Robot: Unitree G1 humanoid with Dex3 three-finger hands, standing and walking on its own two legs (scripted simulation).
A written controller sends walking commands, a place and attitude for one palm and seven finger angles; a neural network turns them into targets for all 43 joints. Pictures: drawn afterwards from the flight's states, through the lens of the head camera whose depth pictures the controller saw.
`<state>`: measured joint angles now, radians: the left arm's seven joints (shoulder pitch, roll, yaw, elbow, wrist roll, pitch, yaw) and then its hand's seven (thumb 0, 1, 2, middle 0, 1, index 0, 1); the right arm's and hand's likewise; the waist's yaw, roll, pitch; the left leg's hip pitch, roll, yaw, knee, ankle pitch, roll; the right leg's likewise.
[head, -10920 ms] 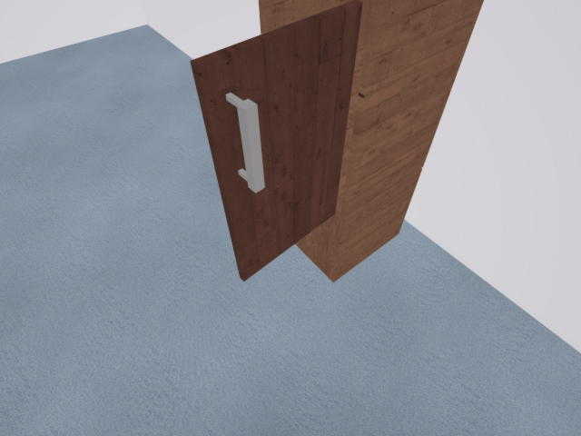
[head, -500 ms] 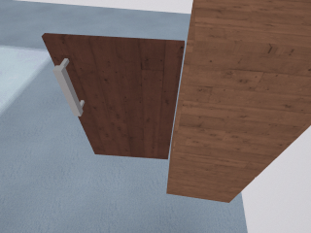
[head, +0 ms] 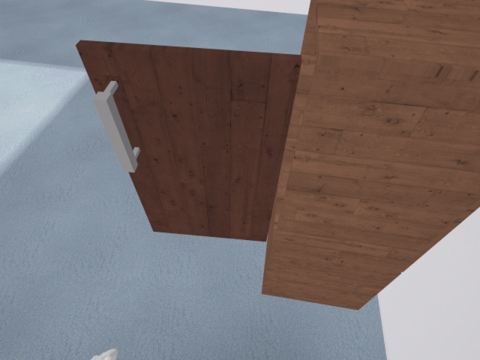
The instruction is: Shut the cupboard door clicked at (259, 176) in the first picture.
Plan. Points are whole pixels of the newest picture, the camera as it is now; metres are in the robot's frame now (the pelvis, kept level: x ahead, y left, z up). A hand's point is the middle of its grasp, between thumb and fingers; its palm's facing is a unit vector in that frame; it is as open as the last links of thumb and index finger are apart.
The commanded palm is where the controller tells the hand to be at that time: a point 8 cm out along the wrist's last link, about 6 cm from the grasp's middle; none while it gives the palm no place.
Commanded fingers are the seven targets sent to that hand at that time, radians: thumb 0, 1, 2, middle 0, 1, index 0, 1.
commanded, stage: raise the hand and make a fist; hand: left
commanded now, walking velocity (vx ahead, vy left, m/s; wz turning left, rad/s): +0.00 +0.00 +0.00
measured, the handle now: (122, 129) +0.48 +0.26 +0.10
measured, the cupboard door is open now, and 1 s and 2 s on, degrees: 94 94 94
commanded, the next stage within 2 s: bring the fist close to the handle in 1.84 s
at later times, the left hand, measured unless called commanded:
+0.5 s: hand out of the picture +0.12 +0.18 +0.00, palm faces +0.03 -1.00 -0.05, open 5.4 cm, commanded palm +0.10 +0.23 +0.00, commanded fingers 0.00 0.90 0.90 -0.73 -0.88 -0.73 -0.88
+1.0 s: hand (101, 319) +0.16 +0.20 +0.05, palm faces +0.00 -1.00 -0.05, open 3.3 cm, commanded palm +0.13 +0.25 +0.06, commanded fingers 0.00 0.90 0.90 -1.19 -1.38 -1.19 -1.38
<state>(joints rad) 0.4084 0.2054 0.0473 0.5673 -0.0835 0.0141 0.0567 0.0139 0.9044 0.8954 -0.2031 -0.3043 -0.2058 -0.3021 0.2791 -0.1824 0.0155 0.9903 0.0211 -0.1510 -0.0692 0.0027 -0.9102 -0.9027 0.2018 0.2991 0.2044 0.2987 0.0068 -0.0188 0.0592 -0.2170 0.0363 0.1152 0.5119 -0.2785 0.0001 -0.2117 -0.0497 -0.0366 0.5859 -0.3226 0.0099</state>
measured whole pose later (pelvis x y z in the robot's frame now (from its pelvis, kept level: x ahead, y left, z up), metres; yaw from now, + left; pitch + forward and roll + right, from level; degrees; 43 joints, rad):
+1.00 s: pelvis -0.03 +0.01 -0.04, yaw +5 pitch +7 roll -2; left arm 0.41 0.27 0.16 -0.20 -0.30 -0.22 -0.30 0.02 0.90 0.90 -1.01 -1.19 -1.02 -1.19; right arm 0.27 -0.25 0.01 0.54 0.04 -0.28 -0.05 0.01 -0.91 -0.90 0.20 0.30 0.20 0.30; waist 0.02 0.03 -0.07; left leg -0.64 0.03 0.01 0.91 -0.40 0.02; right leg -0.53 -0.03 -0.05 0.88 -0.46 0.02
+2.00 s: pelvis -0.03 -0.02 -0.01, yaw +5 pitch +0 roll +0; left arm 0.26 0.29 0.22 -0.11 -0.33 -0.09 -0.34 0.02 0.90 0.90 -1.30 -1.50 -1.30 -1.50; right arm 0.25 -0.26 0.04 0.61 0.05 -0.30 -0.07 0.01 -0.91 -0.90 0.20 0.30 0.20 0.30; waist 0.03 0.06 -0.03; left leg -0.37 0.04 0.01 0.66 -0.29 -0.01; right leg -0.29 -0.02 -0.06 0.66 -0.37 -0.01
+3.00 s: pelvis -0.02 -0.01 -0.01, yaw +3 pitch +7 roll +0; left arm -0.57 0.44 0.34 0.77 -0.23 -0.16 -0.37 0.02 0.90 0.90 -1.30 -1.50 -1.30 -1.50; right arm 0.32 -0.28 0.02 0.67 0.05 -0.11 -0.06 0.01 -0.91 -0.90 0.20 0.30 0.21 0.30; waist -0.06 0.02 -0.05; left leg -0.48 0.04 0.04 0.67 -0.30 0.00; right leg -0.41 -0.01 -0.02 0.67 -0.37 0.01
